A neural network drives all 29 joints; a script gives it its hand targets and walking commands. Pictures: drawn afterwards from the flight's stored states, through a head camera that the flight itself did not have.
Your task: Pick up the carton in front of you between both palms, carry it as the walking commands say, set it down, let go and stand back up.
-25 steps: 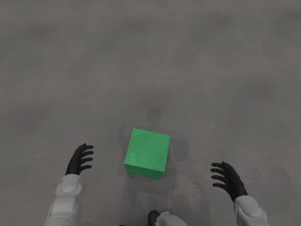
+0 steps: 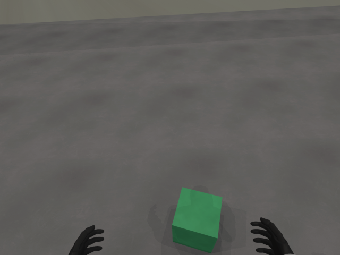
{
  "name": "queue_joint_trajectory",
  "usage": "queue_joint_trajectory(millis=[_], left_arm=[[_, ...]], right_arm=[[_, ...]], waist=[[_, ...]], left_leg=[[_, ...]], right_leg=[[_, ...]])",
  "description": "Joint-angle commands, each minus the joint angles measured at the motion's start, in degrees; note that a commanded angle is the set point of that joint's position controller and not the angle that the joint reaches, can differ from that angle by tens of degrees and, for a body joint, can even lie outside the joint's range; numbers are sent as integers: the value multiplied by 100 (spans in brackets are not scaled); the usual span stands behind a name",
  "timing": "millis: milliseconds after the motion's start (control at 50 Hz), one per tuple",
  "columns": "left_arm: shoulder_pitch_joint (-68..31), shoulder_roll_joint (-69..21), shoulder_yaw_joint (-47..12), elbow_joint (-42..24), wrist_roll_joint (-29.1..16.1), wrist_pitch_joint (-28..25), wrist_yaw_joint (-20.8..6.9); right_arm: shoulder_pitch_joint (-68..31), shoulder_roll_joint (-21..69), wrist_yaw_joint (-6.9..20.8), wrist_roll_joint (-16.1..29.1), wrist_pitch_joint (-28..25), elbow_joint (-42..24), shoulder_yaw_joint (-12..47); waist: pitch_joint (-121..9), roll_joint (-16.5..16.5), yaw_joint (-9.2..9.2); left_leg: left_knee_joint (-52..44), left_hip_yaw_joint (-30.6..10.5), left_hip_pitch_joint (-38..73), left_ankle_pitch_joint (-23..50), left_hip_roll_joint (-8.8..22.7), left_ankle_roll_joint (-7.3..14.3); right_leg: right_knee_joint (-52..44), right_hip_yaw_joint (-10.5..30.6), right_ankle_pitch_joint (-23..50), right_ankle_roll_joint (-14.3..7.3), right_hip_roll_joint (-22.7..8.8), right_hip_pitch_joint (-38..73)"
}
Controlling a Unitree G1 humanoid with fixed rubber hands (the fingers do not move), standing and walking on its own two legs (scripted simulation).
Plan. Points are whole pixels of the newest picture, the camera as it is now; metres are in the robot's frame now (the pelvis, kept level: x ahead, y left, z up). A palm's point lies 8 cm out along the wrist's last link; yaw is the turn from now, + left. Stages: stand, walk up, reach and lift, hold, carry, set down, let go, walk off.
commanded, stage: let go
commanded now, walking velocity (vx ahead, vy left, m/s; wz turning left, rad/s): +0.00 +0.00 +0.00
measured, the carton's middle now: (196, 220) +0.46 -0.11 -0.65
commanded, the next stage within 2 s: stand in 0.26 s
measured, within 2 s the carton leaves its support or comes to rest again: neither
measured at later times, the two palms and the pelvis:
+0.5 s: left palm out of the picture +0.15 +0.24 -0.07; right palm out of the picture +0.16 -0.32 -0.08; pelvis +0.02 -0.04 +0.00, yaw +2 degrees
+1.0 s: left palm out of the picture +0.13 +0.26 -0.09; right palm (320, 248) +0.18 -0.33 -0.08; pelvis +0.03 -0.04 +0.00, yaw +3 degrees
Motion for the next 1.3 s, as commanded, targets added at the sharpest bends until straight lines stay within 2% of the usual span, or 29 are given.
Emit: queue_joint_trajectory(millis=[0, 100, 160, 180, 200, 240, 260, 280, 320, 360, 440, 460, 500, 540, 560, 640, 740, 840, 880, 920, 940, 980, 1000, 1020, 1080, 1100, 1140, 1200, 1280], left_arm=[[-446, 280, -1, -459, -257, -142, 140], [-340, 353, 64, -311, -247, -111, 274], [-570, 588, 143, -364, -214, -81, 291], [-331, 620, 89, -401, -109, -65, 286], [-497, 374, -68, -424, -202, -57, 243], [-274, 483, 22, -242, -173, -60, 196], [-491, 714, 207, -481, -29, -73, 209], [-242, 1217, 340, 313, 374, -261, 375], [-461, 1381, 323, 351, 472, -458, 410], [-625, 1358, 327, 433, 451, -558, 409], [-647, 1348, 346, 781, 372, -689, 372], [-684, 1296, 296, 874, 345, -721, 368], [-547, 1415, 325, 1059, 279, -744, 387], [-616, 1504, 377, 1151, 327, -715, 400], [-559, 1487, 378, 1258, 297, -717, 397], [-546, 1632, 389, 1503, 278, -738, 476], [-573, 1756, 403, 1722, 232, -713, 485], [-612, 1761, 379, 1959, 246, -715, 494], [-743, 1714, 335, 1986, 287, -716, 495], [-777, 1713, 316, 2051, 278, -697, 475], [-852, 1666, 288, 2108, 253, -712, 469], [-831, 1750, 270, 2191, 273, -711, 446], [-734, 1713, 291, 2234, 275, -715, 438], [-813, 1746, 259, 2284, 266, -725, 419], [-904, 1647, 195, 2303, 241, -719, 397], [-758, 1758, 238, 2383, 212, -724, 380], [-827, 1663, 193, 2450, 233, -727, 360], [-807, 1712, 203, 2514, 206, -709, 367], [-904, 1756, 139, 2656, 249, -739, 378]], right_arm=[[-497, -743, -77, 28, 251, -830, -204], [-313, -867, -196, -22, 496, -771, -282], [-471, -632, -193, 91, 534, -933, -77], [-374, -872, -222, 84, 574, -953, -232], [-385, -610, -219, 149, 561, -895, -157], [-394, -570, -284, 127, 593, -942, -81], [-490, -565, -273, 179, 580, -799, -19], [-641, -998, -465, -25, 35, -156, -250], [-149, -1131, -571, -94, -371, 169, -257], [-285, -1249, -531, -93, -552, 204, -291], [-340, -1251, -511, -81, -768, 489, -268], [-430, -1242, -521, -59, -780, 653, -277], [-369, -1236, -520, -31, -771, 754, -226], [-156, -1290, -557, -20, -823, 905, -210], [-256, -1296, -564, -20, -816, 943, -187], [-228, -1538, -579, -14, -772, 1208, -215], [-234, -1485, -625, -8, -778, 1377, -124], [-135, -1538, -669, -13, -807, 1584, -102], [-251, -1659, -665, -38, -831, 1652, -98], [-332, -1666, -694, -44, -825, 1662, -60], [-337, -1727, -678, -17, -854, 1694, -67], [-271, -1660, -667, -13, -875, 1758, -12], [-369, -1789, -663, -28, -891, 1760, -53], [-243, -1694, -692, -13, -892, 1820, -32], [-418, -1759, -677, 3, -950, 1828, -33], [-391, -1827, -675, -15, -936, 1916, -4], [-491, -1803, -694, 1, -942, 1917, -2], [-486, -1868, -697, -16, -972, 2058, 9], [-489, -1846, -664, 27, -968, 2168, 26]], waist=[[57, -16, -174], [-50, 202, -43], [-177, -87, 31], [-22, -40, 28], [-247, 62, -84], [-285, -276, -54], [-333, 41, 203], [-361, 659, 125], [-253, 8, -37], [-415, -27, -85], [-494, -468, 12], [-597, -112, -2], [-674, -386, 54], [-854, -650, -39], [-930, -799, 34], [-1003, -730, 31], [-999, -434, 46], [-1051, -321, 72], [-730, 6, 84], [-722, -20, 61], [-653, 259, 84], [-431, 11, 47], [-540, 183, 97], [-605, -50, 44], [-601, -53, 71], [-479, 143, 158], [-276, -91, 108], [-369, -3, 184], [-467, -249, 114]], left_leg=[[-893, -734, -876, 980, 873, -492], [-626, -824, -956, 1849, 1012, -595], [-487, -632, -846, 1578, 879, -526], [-469, -724, -950, 2020, 957, -585], [-287, -487, -740, 1969, 750, -571], [-240, -493, -615, 2026, 758, -478], [-233, -350, -852, 1616, 620, -470], [-202, -381, -1224, 401, 549, -558], [-230, -390, -1083, -379, 454, -450], [-236, -528, -878, -382, 534, -415], [-142, -731, -800, 626, 642, -415], [-90, -776, -778, 806, 680, -434], [36, -725, -859, 973, 635, -440], [-55, -763, -707, 1161, 707, -414], [42, -705, -598, 1098, 633, -426], [-69, -693, -721, 1341, 609, -468], [-113, -659, -640, 1861, 687, -471], [-247, -738, -560, 2178, 802, -404], [-400, -797, -460, 2152, 883, -432], [-522, -840, -431, 1821, 898, -436], [-603, -892, -515, 1848, 894, -443], [-681, -924, -581, 1760, 948, -423], [-687, -900, -547, 1800, 949, -403], [-786, -919, -455, 1681, 954, -396], [-778, -995, -440, 1890, 976, -388], [-884, -952, -516, 1719, 1016, -406], [-952, -1041, -667, 1605, 1020, -348], [-1001, -1061, -651, 1754, 1022, -384], [-1081, -1042, -487, 1577, 981, -385]], right_leg=[[285, -389, 138, -59, 313, 407], [344, -268, 119, -100, 229, 225], [205, -222, 74, -134, 173, 179], [314, -212, 161, -107, 170, 57], [152, -169, 301, -156, 113, 41], [136, -103, 531, -121, 59, -105], [123, -76, 312, -131, 44, 101], [-15, 137, 113, -75, -401, -478], [-151, 455, -601, -156, -478, -754], [-272, 564, -969, -252, -489, -878], [-327, 520, -2, -154, -447, -651], [-259, 515, 377, -183, -482, -531], [-335, 644, 1210, -95, -643, -189], [-289, 646, 1254, -216, -701, -64], [-338, 624, 1484, -57, -688, 16], [-325, 699, 2372, 169, -757, 458], [-280, 555, 2967, 24, -717, 593], [-218, 554, 2958, -84, -763, 709], [-314, 517, 2487, -230, -701, 287], [-401, 409, 1750, -226, -566, 235], [-439, 518, 1599, -236, -608, 265], [-467, 473, 1384, -237, -564, 143], [-475, 490, 1357, -314, -571, 223], [-438, 445, 1226, -273, -559, 224], [-419, 439, 1324, -306, -536, 164], [-513, 415, 1175, -289, -569, 159], [-466, 424, 1055, -268, -586, 81], [-414, 421, 1066, -273, -606, 230], [-544, 466, 846, -259, -574, 159]])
